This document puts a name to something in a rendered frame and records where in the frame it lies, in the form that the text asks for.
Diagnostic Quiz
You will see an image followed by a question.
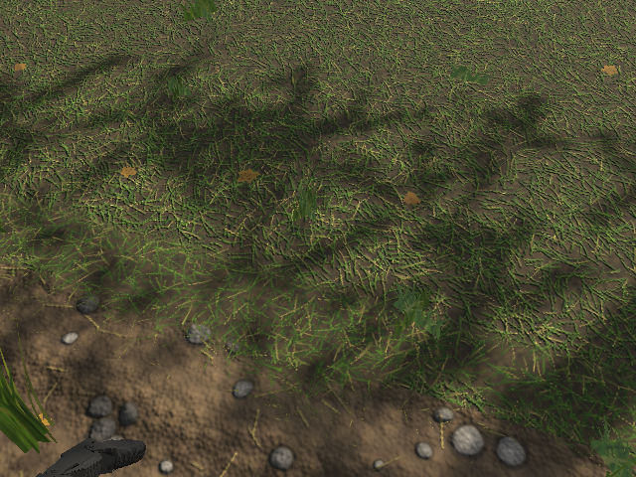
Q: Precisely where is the robot left hand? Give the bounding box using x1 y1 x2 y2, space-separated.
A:
36 438 146 477

